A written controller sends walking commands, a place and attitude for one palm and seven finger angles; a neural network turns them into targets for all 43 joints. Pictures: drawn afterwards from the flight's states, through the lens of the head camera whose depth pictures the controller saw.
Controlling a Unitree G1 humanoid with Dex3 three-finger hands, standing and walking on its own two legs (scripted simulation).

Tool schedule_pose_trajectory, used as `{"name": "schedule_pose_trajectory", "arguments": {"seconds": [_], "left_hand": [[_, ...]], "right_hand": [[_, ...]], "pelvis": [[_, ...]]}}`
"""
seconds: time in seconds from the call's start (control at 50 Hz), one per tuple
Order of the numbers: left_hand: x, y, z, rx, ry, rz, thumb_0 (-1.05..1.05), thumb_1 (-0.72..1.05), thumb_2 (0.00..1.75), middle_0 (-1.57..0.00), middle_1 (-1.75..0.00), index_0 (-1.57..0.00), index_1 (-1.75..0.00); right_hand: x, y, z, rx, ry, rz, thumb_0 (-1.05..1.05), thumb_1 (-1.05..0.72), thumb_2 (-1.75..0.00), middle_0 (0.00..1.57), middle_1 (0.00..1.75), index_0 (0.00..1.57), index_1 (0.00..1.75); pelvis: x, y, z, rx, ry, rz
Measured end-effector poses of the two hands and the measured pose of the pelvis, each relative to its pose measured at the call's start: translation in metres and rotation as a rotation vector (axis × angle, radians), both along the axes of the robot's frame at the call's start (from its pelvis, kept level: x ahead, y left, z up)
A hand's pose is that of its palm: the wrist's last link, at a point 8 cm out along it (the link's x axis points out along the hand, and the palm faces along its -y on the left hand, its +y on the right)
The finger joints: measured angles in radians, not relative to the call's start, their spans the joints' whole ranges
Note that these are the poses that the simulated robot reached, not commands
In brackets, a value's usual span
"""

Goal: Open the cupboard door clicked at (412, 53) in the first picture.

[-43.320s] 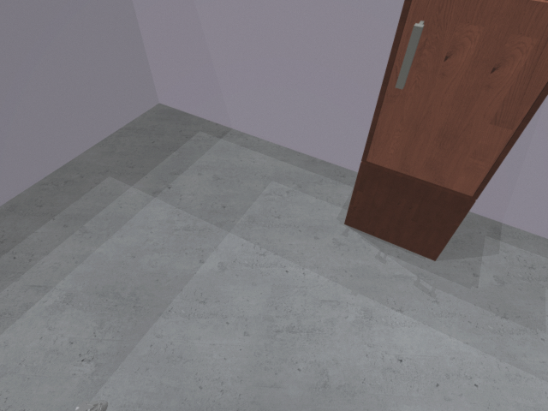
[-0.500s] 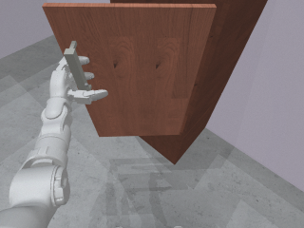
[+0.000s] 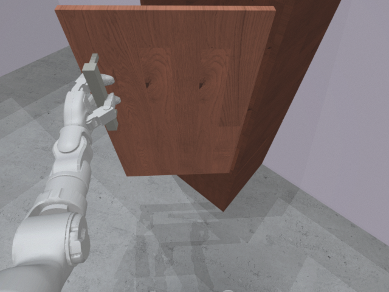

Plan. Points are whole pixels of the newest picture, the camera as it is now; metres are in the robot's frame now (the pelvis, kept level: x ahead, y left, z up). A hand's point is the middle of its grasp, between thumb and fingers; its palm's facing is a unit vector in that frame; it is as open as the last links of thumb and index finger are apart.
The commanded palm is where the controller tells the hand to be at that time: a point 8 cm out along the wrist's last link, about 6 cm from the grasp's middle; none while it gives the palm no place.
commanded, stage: pull the door open along its arc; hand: left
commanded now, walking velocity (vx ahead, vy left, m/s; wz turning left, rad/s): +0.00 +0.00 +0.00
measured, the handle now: (104, 94) +0.52 +0.19 +0.11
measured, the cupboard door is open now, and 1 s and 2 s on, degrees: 43 84 77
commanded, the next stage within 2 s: open thumb and fingers to let go in 0.94 s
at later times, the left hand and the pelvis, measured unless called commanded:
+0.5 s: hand (116, 144) +0.37 +0.14 +0.11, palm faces +0.08 -1.00 +0.06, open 6.2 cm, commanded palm +0.31 +0.18 +0.11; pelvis +0.01 +0.00 +0.01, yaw -1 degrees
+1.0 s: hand (163, 202) +0.25 +0.05 +0.12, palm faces +0.29 -0.96 -0.01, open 6.4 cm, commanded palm +0.20 +0.09 +0.11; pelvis +0.02 -0.03 +0.01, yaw +3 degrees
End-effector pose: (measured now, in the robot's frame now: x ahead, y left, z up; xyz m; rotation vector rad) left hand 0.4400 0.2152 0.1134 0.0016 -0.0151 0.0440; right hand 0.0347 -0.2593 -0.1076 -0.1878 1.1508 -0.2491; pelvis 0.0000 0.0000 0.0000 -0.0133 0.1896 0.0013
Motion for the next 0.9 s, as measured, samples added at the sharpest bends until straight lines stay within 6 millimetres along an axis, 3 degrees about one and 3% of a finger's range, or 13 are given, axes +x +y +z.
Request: {"name": "schedule_pose_trajectory", "arguments": {"seconds": [0.18,0.32,0.48,0.7,0.8,0.9], "left_hand": [[-0.003,-0.001,0.000,0.001,-0.004,0.001,0.01,0.73,0.79,-0.36,-1.35,-0.35,-1.35],[-0.025,-0.003,-0.002,-0.005,-0.028,-0.013,0.01,0.72,0.76,-0.36,-1.35,-0.34,-1.35],[-0.085,-0.022,-0.003,-0.042,-0.045,0.006,0.01,0.69,0.74,-0.35,-1.35,-0.33,-1.32],[-0.170,-0.081,0.002,-0.069,0.020,0.301,0.00,0.66,0.75,-0.33,-1.33,-0.36,-1.32],[-0.198,-0.103,0.005,-0.028,0.041,0.298,0.01,0.64,0.72,-0.34,-1.32,-0.37,-1.33],[-0.216,-0.117,0.006,-0.014,0.057,0.235,0.01,0.62,0.68,-0.35,-1.32,-0.38,-1.34]], "right_hand": [[0.002,-0.001,0.000,0.004,-0.007,-0.002,0.01,-0.91,-0.89,0.20,0.30,0.20,0.30],[0.017,0.002,0.003,0.032,-0.057,-0.001,0.01,-0.91,-0.89,0.20,0.30,0.20,0.30],[0.071,0.011,0.016,0.067,-0.219,0.051,0.01,-0.91,-0.89,0.20,0.30,0.20,0.30],[0.170,0.044,0.049,0.117,-0.429,0.248,0.01,-0.91,-0.89,0.20,0.30,0.20,0.30],[0.192,0.055,0.061,0.143,-0.467,0.284,0.01,-0.91,-0.89,0.20,0.30,0.20,0.30],[0.197,0.053,0.063,0.176,-0.475,0.285,0.01,-0.90,-0.89,0.20,0.30,0.20,0.30]], "pelvis": [[0.001,-0.001,0.001,0.002,0.001,-0.004],[0.007,-0.001,0.004,0.006,-0.017,-0.017],[0.013,-0.001,0.009,0.010,-0.067,-0.020],[0.016,-0.010,0.013,0.018,-0.140,0.016],[0.021,-0.018,0.014,0.019,-0.171,0.027],[0.024,-0.027,0.013,0.019,-0.190,0.028]]}}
